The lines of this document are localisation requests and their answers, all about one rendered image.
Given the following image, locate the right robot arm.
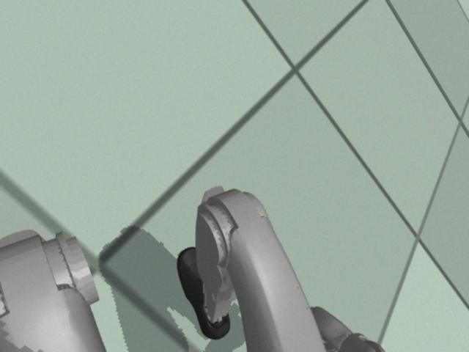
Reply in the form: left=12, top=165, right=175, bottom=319
left=339, top=333, right=385, bottom=352

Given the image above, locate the right robot foot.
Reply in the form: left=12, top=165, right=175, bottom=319
left=177, top=247, right=230, bottom=340

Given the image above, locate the right robot hand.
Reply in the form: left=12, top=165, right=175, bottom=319
left=310, top=307, right=353, bottom=352

